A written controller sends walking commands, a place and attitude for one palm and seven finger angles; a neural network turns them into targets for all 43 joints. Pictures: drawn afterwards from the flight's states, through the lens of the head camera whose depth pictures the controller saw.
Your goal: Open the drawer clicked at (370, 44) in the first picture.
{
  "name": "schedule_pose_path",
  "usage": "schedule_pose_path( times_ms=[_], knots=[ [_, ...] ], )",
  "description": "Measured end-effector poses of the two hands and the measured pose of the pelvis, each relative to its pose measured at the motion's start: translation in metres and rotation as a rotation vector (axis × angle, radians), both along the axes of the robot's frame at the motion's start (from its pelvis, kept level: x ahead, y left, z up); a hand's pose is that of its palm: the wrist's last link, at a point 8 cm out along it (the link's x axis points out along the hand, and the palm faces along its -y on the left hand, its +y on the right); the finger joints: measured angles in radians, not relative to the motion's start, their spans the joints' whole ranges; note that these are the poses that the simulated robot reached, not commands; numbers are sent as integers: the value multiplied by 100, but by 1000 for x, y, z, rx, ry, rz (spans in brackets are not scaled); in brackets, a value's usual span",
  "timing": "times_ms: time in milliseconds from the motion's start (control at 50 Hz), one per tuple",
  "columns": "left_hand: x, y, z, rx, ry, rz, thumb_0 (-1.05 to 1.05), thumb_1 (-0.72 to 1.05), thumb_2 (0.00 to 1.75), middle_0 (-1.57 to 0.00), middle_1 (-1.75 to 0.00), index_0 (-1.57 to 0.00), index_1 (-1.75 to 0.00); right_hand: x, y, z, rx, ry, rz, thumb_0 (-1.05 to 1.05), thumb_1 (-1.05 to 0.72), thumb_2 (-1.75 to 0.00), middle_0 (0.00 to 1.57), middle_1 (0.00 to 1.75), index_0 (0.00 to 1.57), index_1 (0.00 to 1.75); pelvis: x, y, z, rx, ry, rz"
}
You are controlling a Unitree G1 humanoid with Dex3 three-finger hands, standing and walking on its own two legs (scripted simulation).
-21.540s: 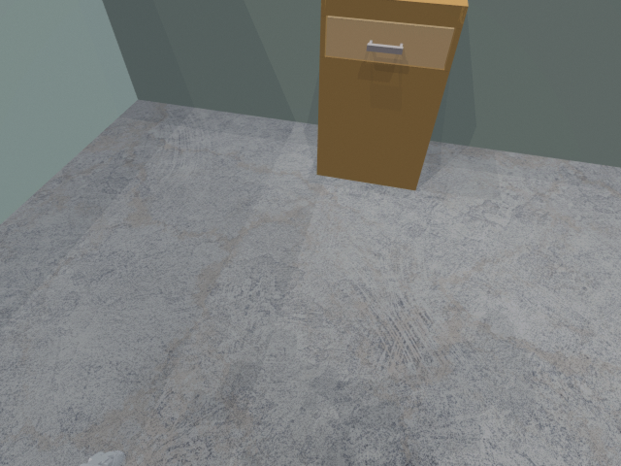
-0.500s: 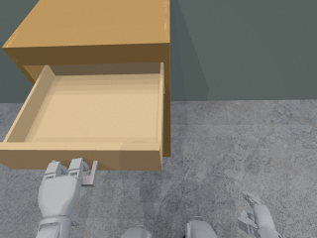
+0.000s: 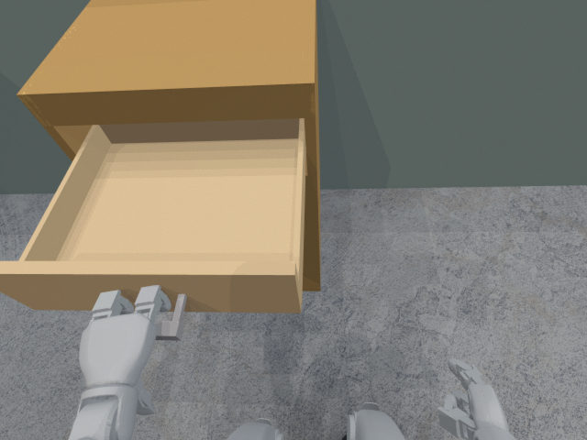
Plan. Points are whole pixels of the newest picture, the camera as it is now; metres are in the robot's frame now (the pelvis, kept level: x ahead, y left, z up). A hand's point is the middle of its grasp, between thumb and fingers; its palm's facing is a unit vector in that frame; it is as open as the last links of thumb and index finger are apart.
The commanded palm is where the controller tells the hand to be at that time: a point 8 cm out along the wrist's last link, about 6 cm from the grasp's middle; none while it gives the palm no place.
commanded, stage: lift the hand off the handle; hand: left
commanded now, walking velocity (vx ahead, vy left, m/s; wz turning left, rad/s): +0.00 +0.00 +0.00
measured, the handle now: (139, 315) +0.28 +0.26 -0.02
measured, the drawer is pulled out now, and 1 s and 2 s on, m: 0.30 0.30 0.30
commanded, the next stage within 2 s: none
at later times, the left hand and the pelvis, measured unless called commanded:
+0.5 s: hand (133, 342) +0.24 +0.24 +0.00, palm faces -0.02 -0.05 -1.00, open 13.2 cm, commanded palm +0.22 +0.24 +0.07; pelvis +0.01 +0.00 +0.02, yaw +0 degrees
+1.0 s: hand (121, 330) +0.24 +0.24 +0.05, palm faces +0.01 -0.06 -1.00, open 13.3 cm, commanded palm +0.22 +0.24 +0.11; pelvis +0.02 +0.00 +0.04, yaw -1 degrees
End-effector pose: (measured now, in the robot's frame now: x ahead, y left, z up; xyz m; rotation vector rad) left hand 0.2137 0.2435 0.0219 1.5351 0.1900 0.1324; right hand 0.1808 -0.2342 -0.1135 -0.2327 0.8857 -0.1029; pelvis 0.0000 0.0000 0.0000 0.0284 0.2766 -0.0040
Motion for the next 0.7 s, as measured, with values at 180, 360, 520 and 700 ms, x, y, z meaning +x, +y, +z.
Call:
schedule_pose_path(
  times_ms=[180,360,520,700],
  knots=[
    [1,-1,11,-8,-5,-21,0,-49,30,-32,-120,-41,-122,2,-3,11,-9,-14,-8,1,-90,-90,21,30,21,29,2,0,7,-2,-17,-1],
    [2,-4,23,-7,-15,-19,0,-49,30,-31,-120,-42,-122,8,-2,20,-1,-16,-9,1,-90,-90,21,30,21,29,7,2,16,-3,-40,-6],
    [2,-5,36,-17,-19,-22,0,-49,30,-32,-120,-43,-122,17,2,31,6,-35,-1,1,-90,-90,21,30,21,29,12,2,23,-4,-60,-7],
    [3,-7,53,-20,-41,-23,0,-49,30,-32,-120,-43,-122,29,7,40,24,-52,13,1,-90,-90,21,30,21,29,18,3,30,-6,-80,-11]
  ],
)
